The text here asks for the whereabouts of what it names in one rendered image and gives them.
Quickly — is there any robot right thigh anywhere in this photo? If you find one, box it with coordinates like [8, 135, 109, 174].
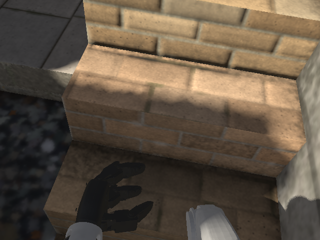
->
[186, 204, 240, 240]

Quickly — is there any left robot forearm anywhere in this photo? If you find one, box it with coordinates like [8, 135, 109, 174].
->
[64, 222, 103, 240]

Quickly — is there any robot left hand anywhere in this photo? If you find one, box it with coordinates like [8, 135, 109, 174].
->
[75, 161, 154, 233]

